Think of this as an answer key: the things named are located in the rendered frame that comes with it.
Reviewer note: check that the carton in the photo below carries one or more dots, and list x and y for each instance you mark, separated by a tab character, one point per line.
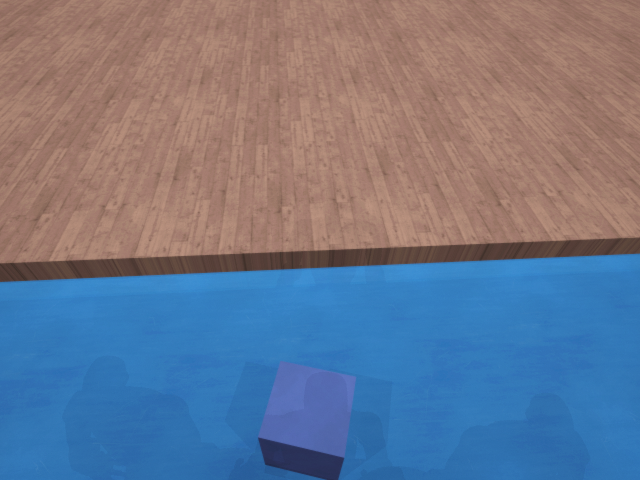
306	423

